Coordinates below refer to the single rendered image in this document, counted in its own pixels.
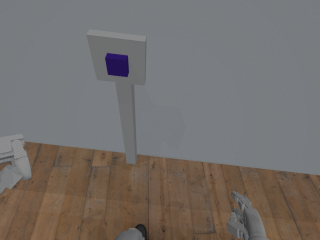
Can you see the panel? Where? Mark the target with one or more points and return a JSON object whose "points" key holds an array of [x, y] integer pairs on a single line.
{"points": [[135, 47]]}

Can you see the robot left shin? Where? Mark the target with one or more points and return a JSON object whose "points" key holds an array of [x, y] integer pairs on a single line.
{"points": [[134, 229]]}

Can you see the button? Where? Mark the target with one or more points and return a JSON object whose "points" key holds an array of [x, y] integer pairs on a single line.
{"points": [[117, 64]]}

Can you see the right robot hand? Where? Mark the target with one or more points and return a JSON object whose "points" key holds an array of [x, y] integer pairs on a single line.
{"points": [[250, 222]]}

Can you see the left robot hand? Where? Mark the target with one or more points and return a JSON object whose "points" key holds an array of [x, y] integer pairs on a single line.
{"points": [[12, 150]]}

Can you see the left robot thigh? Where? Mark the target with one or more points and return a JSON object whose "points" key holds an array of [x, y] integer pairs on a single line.
{"points": [[130, 235]]}

